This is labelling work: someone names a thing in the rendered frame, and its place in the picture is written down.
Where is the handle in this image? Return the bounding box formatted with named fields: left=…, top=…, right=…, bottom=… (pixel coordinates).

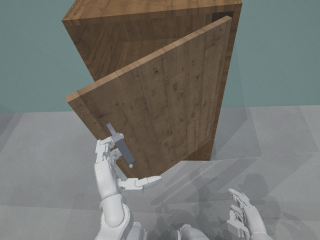
left=106, top=123, right=135, bottom=164

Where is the robot thigh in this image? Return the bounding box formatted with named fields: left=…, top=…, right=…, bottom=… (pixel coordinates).
left=174, top=227, right=209, bottom=240
left=126, top=225, right=148, bottom=240

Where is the cupboard door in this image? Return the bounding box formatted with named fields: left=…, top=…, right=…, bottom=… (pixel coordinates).
left=65, top=15, right=233, bottom=180

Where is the robot right hand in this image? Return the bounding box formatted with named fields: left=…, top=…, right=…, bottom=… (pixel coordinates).
left=227, top=188, right=267, bottom=240

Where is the robot left thigh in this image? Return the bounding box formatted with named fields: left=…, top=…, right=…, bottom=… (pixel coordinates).
left=126, top=225, right=148, bottom=240

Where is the robot left hand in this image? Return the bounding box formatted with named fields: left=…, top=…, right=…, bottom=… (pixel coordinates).
left=93, top=133, right=163, bottom=200

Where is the robot left forearm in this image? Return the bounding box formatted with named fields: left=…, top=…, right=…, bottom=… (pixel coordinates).
left=94, top=193, right=134, bottom=240

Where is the robot right thigh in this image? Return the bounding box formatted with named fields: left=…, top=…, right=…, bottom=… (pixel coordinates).
left=174, top=227, right=209, bottom=240

